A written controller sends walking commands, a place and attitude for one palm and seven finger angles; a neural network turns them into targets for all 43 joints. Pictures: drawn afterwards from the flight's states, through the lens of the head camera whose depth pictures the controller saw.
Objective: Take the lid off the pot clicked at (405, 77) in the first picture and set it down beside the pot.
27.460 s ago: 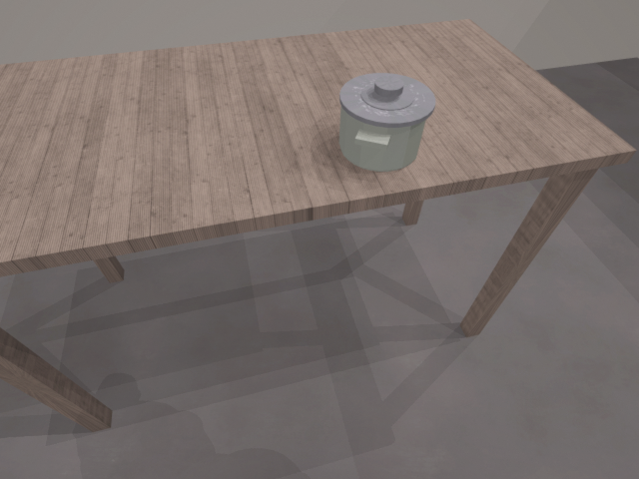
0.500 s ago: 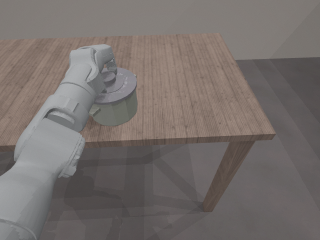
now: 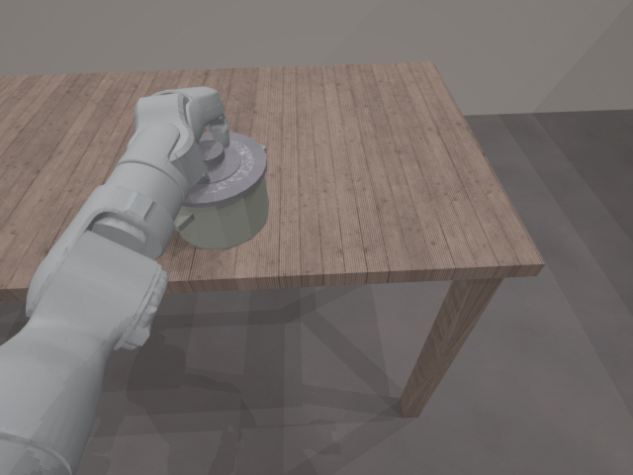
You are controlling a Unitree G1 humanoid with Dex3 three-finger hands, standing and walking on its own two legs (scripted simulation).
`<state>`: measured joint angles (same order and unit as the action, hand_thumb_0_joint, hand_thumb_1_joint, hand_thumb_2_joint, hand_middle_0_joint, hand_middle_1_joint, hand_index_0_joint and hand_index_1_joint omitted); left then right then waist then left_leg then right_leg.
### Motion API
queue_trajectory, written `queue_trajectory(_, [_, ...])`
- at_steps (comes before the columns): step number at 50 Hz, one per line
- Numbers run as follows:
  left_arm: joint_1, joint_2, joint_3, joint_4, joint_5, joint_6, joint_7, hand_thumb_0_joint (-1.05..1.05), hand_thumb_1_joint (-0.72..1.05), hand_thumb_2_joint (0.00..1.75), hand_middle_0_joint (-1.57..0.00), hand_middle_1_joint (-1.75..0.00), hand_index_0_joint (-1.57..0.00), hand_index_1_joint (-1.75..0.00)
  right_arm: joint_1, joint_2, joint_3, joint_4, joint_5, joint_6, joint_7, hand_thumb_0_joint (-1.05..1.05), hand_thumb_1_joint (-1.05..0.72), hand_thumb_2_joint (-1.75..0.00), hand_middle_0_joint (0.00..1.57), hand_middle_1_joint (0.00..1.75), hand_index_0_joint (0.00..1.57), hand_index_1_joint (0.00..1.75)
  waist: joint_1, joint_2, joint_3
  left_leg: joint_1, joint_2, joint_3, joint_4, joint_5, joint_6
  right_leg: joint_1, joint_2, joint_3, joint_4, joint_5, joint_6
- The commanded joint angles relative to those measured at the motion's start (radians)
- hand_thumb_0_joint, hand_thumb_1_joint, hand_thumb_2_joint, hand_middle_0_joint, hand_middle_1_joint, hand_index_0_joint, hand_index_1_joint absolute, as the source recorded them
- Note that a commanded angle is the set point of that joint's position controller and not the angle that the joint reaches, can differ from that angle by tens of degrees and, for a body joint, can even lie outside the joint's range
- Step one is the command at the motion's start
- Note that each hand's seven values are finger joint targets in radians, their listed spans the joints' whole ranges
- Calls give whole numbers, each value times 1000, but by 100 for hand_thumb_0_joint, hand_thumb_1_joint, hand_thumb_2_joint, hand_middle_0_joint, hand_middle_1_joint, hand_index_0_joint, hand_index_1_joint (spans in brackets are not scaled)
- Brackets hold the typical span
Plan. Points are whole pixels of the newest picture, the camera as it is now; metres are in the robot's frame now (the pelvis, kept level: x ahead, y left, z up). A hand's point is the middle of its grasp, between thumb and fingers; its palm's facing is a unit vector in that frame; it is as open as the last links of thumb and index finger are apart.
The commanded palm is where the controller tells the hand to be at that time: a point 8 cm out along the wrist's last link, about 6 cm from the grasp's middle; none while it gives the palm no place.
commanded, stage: close the fingers and squeeze the knob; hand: left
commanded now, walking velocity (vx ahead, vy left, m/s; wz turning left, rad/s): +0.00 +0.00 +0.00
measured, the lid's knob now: (206, 153) +0.50 +0.13 +0.16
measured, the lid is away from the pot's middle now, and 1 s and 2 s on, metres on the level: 0.00 0.00 0.01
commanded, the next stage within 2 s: lift the lid straight up in 1.08 s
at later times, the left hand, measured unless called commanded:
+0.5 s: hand (203, 152) +0.47 +0.13 +0.18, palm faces -0.37 -0.08 -0.93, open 7.6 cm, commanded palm +0.47 +0.13 +0.23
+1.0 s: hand (203, 150) +0.48 +0.13 +0.18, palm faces -0.38 -0.10 -0.92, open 7.5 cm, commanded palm +0.47 +0.14 +0.23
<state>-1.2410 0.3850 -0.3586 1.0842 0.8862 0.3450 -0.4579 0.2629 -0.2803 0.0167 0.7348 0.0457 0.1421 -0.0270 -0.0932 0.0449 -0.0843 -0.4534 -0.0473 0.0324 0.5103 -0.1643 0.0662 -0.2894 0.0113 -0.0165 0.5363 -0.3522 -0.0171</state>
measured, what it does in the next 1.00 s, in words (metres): stands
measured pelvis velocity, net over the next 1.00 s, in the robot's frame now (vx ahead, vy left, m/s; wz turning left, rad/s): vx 0.00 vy -0.01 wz -0.01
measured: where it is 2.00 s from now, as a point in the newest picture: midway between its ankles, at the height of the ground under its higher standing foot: outside the picture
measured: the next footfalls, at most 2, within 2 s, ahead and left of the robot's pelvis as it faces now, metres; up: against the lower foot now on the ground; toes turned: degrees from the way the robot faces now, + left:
none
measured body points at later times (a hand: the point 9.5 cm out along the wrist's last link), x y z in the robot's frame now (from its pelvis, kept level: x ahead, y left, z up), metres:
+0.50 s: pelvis +0.01 +0.00 +0.00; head +0.02 -0.02 +0.45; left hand +0.49 +0.13 +0.23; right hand +0.10 -0.26 -0.13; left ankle +0.05 +0.08 -0.73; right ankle -0.05 -0.11 -0.73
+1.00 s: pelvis +0.00 -0.01 +0.00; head +0.02 -0.02 +0.45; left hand +0.49 +0.13 +0.23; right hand +0.07 -0.28 -0.13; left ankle +0.05 +0.08 -0.73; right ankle -0.05 -0.11 -0.73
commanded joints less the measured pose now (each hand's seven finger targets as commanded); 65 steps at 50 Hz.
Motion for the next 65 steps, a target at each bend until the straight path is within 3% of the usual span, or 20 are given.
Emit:
queue_trajectory(1, [-518, 149, 55, -129, 5, -8, 11, 0, 4, 100, -55, -91, -55, -91, -28, -146, -40, -103, 4, -26, -8, 0, -90, -90, 20, 30, 20, 30, -24, -114, -292, 375, -15, -50, -15, 115, 29, -131, 49, -3, -101, 302, -30])
queue_trajectory(3, [-516, 154, 65, -178, 1, -16, 14, 0, 7, 100, -56, -93, -56, -93, -38, -144, -43, -115, 0, -31, -5, 0, -90, -90, 20, 30, 20, 30, -11, -92, -343, 416, -15, -53, -5, 170, 29, -111, 48, 0, -91, 340, -32])
queue_trajectory(8, [-485, 105, 37, -227, -2, -21, 6, 0, 12, 97, -59, -97, -59, -97, -51, -138, -47, -124, 2, -29, 7, 0, -90, -90, 20, 30, 20, 30, -7, -55, -361, 469, -6, -64, 13, 274, 25, -131, 51, -5, -81, 362, -33])
queue_trajectory(14, [-501, 82, 22, -203, -5, -3, 9, 0, 20, 92, -63, -101, -63, -101, -57, -137, -44, -114, 7, -22, 7, 0, -90, -90, 20, 30, 20, 30, -14, -77, -324, 453, -6, -68, 0, 225, 24, -151, 50, -10, -86, 329, -35])
queue_trajectory(19, [-453, 182, 103, -182, -6, -5, 13, 0, 26, 87, -67, -103, -67, -103, -62, -139, -36, -123, 3, -23, 2, 0, -90, -90, 20, 30, 20, 30, 8, -119, -355, 417, -15, -55, 5, 242, 26, -78, 44, 0, -77, 400, -32])
queue_trajectory(22, [-477, 79, 16, -162, -9, 4, 8, 0, 31, 84, -69, -104, -69, -104, -55, -136, -40, -112, 8, -18, 1, 0, -90, -90, 20, 30, 20, 30, -18, -138, -295, 394, -14, -49, 0, 200, 28, -114, 45, -5, -95, 371, -28])
queue_trajectory(25, [-480, 192, 90, -129, 10, 8, 19, 0, 31, 87, -66, -103, -70, -104, -59, -142, -30, -113, 5, -17, -6, 0, -90, -90, 20, 30, 20, 30, -3, -136, -299, 366, -21, -42, -9, 172, 27, -86, 43, 2, -91, 375, -28])
queue_trajectory(27, [-486, 167, 76, -169, 6, -3, 17, 0, 32, 90, -65, -102, -70, -104, -63, -138, -32, -123, 1, -20, -4, 0, -90, -90, 20, 30, 20, 30, 1, -99, -337, 386, -21, -44, 0, 209, 25, -71, 39, 3, -83, 405, -32])
queue_trajectory(32, [-471, 122, 38, -156, 13, -7, 15, 0, 35, 93, -65, -103, -73, -105, -59, -137, -35, -121, 6, -10, -2, 0, -90, -90, 20, 30, 20, 30, -13, -96, -289, 378, -15, -45, 2, 194, 24, -106, 44, -2, -91, 367, -33])
queue_trajectory(35, [-463, 191, 86, -121, 18, -1, 21, 0, 38, 94, -66, -104, -75, -106, -56, -140, -31, -118, 7, -10, -7, 0, -90, -90, 20, 30, 20, 30, -8, -115, -292, 356, -20, -41, -6, 150, 27, -90, 43, 5, -94, 357, -29])
queue_trajectory(37, [-488, 154, 57, -132, 9, -3, 16, 0, 40, 95, -67, -105, -76, -106, -49, -140, -35, -115, 6, -10, -10, 0, -90, -90, 20, 30, 20, 30, -16, -116, -294, 351, -21, -35, -5, 144, 29, -90, 42, 4, -98, 362, -29])
queue_trajectory(44, [-454, 226, 100, -76, 19, -7, 18, 0, 46, 98, -71, -108, -81, -108, -40, -148, -33, -114, 8, -12, -17, 0, -90, -90, 20, 30, 20, 30, -13, -146, -288, 321, -25, -26, -3, 126, 33, -68, 42, 12, -99, 371, -21])
queue_trajectory(47, [-485, 185, 63, -98, 17, -13, 13, 0, 48, 100, -72, -109, -83, -109, -34, -149, -35, -114, 7, -14, -14, 0, -90, -90, 20, 30, 20, 30, -19, -111, -281, 326, -24, -27, -5, 131, 31, -87, 43, 5, -97, 367, -27])
queue_trajectory(51, [-457, 222, 97, -117, 24, -22, 15, 0, 52, 102, -74, -111, -87, -110, -38, -149, -37, -123, 8, -11, -12, 0, -90, -90, 20, 30, 20, 30, -8, -100, -308, 346, -19, -29, -2, 152, 30, -76, 42, 9, -90, 376, -27])
queue_trajectory(52, [-461, 188, 77, -144, 18, -28, 13, 0, 52, 102, -75, -112, -87, -110, -37, -146, -40, -128, 5, -13, -9, 0, -90, -90, 20, 30, 20, 30, -4, -72, -322, 362, -20, -31, 6, 184, 30, -78, 43, 6, -85, 392, -32])
queue_trajectory(53, [-450, 237, 117, -153, 20, -29, 16, 0, 53, 103, -75, -112, -88, -110, -39, -146, -39, -133, 6, -10, -8, 0, -90, -90, 20, 30, 20, 30, 4, -98, -336, 361, -20, -32, 4, 174, 31, -56, 42, 11, -86, 391, -27])
queue_trajectory(57, [-447, 214, 88, -132, 9, -27, 14, 0, 55, 104, -77, -114, -90, -111, -40, -148, -39, -128, 13, -10, -11, 0, -90, -90, 20, 30, 20, 30, -7, -122, -284, 330, -17, -25, -5, 138, 33, -71, 41, 5, -99, 371, -26])
queue_trajectory(59, [-440, 255, 122, -137, 18, -25, 20, 0, 56, 104, -78, -115, -90, -111, -44, -147, -37, -134, 11, -11, -11, 0, -90, -90, 20, 30, 20, 30, 6, -116, -293, 342, -19, -31, -6, 144, 35, -67, 43, 9, -95, 365, -27])
queue_trajectory(62, [-495, 220, 89, -185, 15, -26, 19, 0, 57, 105, -78, -115, -91, -111, -50, -144, -40, -134, 10, -14, -11, 0, -90, -90, 20, 30, 20, 30, -3, -71, -318, 368, -16, -30, -6, 162, 34, -74, 41, 9, -98, 372, -31])
queue_trajectory(65, [-520, 271, 133, -248, 27, -32, 21, 0, 57, 105, -78, -116, -91, -111, -65, -138, -41, -144, 9, -21, -8, 0, -90, -90, 20, 30, 20, 30, 13, -57, -384, 421, -11, -44, -5, 205, 31, -57, 41, 13, -87, 386, -33])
